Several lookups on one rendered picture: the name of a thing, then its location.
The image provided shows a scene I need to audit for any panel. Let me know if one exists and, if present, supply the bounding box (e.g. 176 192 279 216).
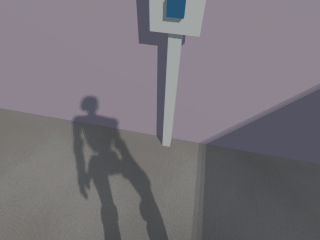
149 0 206 147

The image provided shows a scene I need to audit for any button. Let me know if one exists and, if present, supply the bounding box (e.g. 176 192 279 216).
166 0 186 19

